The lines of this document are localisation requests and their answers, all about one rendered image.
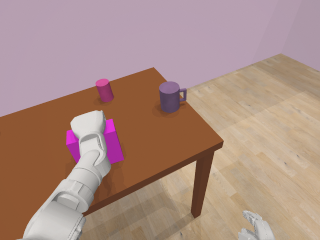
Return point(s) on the sponge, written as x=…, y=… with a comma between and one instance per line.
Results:
x=114, y=151

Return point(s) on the table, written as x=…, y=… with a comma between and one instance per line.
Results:
x=34, y=157

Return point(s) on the left robot upper arm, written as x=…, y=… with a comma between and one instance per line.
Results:
x=57, y=222

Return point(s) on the robot right hand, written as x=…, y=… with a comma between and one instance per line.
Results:
x=262, y=229

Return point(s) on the robot left hand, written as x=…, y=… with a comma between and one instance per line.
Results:
x=91, y=121

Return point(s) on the left robot forearm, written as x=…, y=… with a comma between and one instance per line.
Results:
x=78, y=189

